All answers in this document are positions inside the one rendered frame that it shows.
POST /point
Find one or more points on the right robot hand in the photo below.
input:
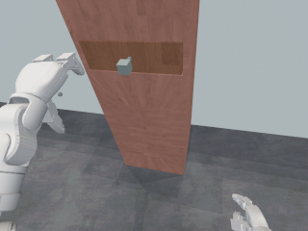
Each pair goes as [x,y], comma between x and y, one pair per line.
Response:
[252,218]

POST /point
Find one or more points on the left robot forearm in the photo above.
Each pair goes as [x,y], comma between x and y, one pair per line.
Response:
[20,121]

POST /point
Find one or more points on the left robot hand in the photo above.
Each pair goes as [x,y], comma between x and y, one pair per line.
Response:
[43,78]

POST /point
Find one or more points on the robot left upper arm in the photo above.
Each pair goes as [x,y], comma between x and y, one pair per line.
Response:
[7,225]

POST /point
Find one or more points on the drawer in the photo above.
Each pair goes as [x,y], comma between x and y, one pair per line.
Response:
[160,57]

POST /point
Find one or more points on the handle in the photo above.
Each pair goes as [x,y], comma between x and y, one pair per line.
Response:
[124,66]

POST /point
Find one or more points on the cabinet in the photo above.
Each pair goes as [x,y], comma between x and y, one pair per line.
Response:
[149,114]

